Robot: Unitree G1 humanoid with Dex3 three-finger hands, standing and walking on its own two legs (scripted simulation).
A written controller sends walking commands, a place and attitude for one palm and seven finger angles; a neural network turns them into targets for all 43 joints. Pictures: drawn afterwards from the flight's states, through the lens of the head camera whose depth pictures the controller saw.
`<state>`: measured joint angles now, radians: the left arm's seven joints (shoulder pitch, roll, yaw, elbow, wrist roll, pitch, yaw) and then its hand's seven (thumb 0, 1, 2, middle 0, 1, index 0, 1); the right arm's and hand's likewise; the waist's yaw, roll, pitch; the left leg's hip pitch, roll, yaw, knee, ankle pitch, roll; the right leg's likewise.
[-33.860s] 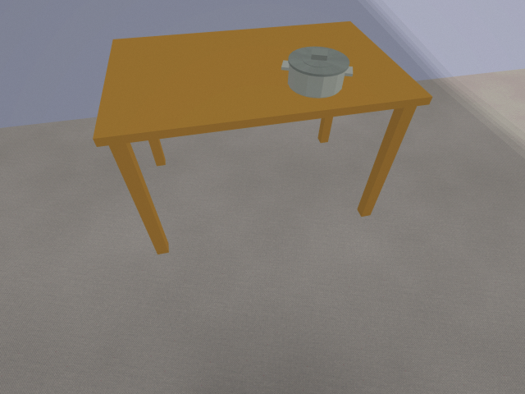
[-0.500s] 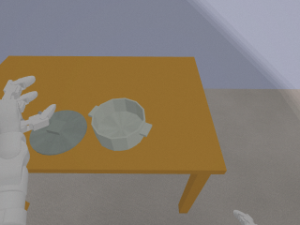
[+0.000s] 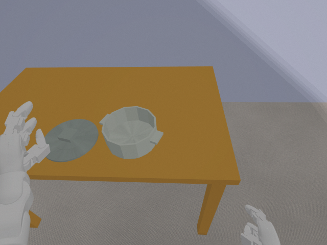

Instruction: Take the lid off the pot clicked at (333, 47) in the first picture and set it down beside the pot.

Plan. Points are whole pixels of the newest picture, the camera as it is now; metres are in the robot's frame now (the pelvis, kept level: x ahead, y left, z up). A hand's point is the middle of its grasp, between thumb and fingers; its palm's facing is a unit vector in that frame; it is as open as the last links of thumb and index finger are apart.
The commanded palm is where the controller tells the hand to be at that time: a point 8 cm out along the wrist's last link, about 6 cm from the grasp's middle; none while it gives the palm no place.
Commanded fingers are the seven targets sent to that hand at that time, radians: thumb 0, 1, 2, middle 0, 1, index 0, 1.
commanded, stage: draw the hand back to the body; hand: left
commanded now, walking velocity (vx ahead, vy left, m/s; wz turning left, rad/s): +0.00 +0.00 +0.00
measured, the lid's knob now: (68, 134) +0.48 +0.41 -0.07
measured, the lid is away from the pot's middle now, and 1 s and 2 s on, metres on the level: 0.24 0.24 0.24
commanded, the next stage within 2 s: step back with the hand held close in 0.70 s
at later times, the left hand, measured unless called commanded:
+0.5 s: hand (36, 180) +0.19 +0.26 +0.15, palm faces +0.38 -0.86 -0.33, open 7.4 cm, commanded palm +0.13 +0.30 +0.17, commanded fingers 0.00 0.90 0.90 -0.20 -0.30 -0.20 -0.30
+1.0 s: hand (10, 172) +0.19 +0.30 +0.17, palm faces +0.38 -0.83 -0.41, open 7.4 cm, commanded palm +0.12 +0.33 +0.17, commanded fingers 0.00 0.90 0.90 -0.20 -0.30 -0.20 -0.30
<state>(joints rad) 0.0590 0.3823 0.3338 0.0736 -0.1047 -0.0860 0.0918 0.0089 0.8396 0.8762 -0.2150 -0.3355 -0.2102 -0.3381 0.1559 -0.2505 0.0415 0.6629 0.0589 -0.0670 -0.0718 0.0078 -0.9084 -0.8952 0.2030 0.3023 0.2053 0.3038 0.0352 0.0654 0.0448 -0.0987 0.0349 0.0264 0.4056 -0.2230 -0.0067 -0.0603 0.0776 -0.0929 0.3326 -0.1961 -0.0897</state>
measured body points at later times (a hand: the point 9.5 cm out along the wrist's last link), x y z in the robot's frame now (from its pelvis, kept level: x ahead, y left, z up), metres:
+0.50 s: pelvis -0.01 +0.02 +0.00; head -0.03 -0.01 +0.45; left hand +0.16 +0.30 +0.17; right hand +0.19 -0.21 -0.08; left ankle +0.00 +0.13 -0.74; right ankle +0.00 -0.06 -0.74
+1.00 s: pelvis -0.01 +0.05 +0.00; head +0.00 +0.05 +0.45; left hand +0.16 +0.34 +0.19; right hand +0.18 -0.17 -0.07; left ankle +0.00 +0.13 -0.74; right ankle +0.00 -0.06 -0.74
